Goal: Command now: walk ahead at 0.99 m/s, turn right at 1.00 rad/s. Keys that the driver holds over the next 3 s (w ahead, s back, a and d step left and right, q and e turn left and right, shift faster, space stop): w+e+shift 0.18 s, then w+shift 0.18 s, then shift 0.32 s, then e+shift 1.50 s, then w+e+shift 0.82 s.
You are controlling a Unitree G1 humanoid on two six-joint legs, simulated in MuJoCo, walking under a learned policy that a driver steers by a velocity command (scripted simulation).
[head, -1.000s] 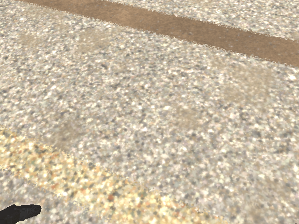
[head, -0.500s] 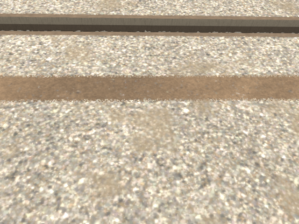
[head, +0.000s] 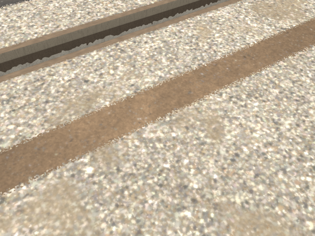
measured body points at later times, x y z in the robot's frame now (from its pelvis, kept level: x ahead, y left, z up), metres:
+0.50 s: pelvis +0.46 +0.01 +0.02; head +0.49 -0.01 +0.46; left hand +0.78 +0.14 -0.05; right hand +0.30 -0.23 -0.11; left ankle +0.41 +0.17 -0.72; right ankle +0.56 -0.14 -0.67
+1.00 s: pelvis +0.69 -0.07 +0.02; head +0.71 -0.11 +0.47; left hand +0.92 +0.15 -0.08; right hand +0.76 -0.41 -0.06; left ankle +0.84 +0.02 -0.69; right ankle +0.68 -0.16 -0.72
